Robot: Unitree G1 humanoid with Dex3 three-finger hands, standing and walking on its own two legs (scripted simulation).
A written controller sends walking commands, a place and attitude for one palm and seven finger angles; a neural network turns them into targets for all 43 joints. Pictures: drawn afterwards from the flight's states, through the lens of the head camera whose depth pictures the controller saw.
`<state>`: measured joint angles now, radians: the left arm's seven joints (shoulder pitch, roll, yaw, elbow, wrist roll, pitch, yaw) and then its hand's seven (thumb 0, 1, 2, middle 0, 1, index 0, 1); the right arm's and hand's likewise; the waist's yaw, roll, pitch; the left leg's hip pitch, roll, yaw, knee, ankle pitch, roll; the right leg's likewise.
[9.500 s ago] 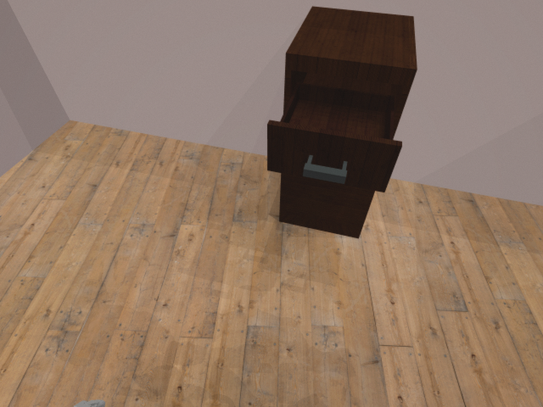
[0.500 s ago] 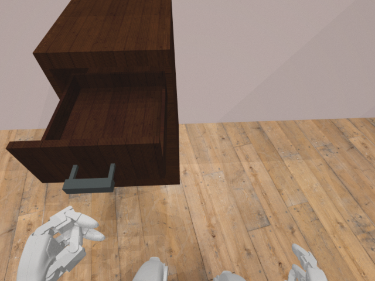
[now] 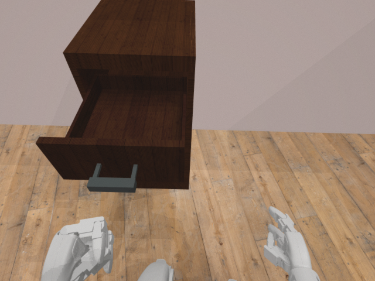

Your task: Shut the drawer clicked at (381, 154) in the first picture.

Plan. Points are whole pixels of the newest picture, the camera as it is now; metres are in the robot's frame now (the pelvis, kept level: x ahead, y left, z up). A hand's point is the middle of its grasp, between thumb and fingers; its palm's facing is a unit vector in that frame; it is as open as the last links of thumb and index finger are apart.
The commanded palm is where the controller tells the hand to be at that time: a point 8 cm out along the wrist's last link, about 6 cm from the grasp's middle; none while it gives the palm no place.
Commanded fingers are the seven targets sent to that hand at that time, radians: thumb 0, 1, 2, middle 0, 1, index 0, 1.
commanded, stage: raise the hand and make a fist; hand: left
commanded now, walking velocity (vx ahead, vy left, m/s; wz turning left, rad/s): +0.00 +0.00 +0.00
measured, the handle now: (114, 176) +0.35 +0.22 -0.01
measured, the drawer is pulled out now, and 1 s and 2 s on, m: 0.29 0.29 0.29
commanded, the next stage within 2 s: bring the fist close to the handle in 0.54 s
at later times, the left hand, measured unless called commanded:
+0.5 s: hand (107, 248) +0.16 +0.15 +0.09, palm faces +0.07 -1.00 -0.05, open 3.3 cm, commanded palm +0.12 +0.20 +0.09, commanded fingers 0.00 0.90 0.90 -1.40 -1.60 -1.40 -1.60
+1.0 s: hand (116, 240) +0.18 +0.15 +0.05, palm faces +0.06 -1.00 -0.06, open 3.3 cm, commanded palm +0.15 +0.21 +0.05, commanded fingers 0.00 0.90 0.90 -1.40 -1.60 -1.40 -1.60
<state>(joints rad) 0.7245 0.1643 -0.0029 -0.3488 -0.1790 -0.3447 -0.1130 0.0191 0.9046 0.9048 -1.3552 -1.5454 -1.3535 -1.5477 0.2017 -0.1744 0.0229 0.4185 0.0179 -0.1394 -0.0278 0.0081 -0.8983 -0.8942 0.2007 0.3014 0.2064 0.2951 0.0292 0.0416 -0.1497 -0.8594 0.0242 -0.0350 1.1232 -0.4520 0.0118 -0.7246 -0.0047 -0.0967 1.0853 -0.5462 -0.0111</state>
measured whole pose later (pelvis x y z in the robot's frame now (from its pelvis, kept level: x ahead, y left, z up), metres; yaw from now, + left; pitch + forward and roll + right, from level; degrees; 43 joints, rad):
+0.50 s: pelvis +0.01 -0.01 +0.00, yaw +0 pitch +11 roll -3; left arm 0.77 0.18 0.03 -0.38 -0.19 -0.34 -0.08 0.02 0.90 0.90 -1.40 -1.60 -1.40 -1.60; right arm 0.27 -0.21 -0.01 0.44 0.03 -0.12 -0.04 0.01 -0.90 -0.89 0.20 0.30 0.20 0.29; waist 0.00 0.05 -0.15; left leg -0.84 0.03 -0.03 1.11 -0.46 0.00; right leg -0.71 0.00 -0.09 1.08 -0.55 -0.02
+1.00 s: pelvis +0.01 -0.02 -0.01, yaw +0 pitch +14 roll -2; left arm 0.64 0.18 0.09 -0.22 -0.22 -0.41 -0.16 0.02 0.90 0.90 -1.40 -1.60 -1.40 -1.60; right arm 0.22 -0.20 -0.02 0.48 0.02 -0.12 -0.05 0.01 -0.90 -0.89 0.20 0.30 0.21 0.29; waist 0.01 0.03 -0.17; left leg -0.94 0.04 -0.05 1.18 -0.49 -0.02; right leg -0.81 0.01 -0.11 1.16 -0.59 -0.04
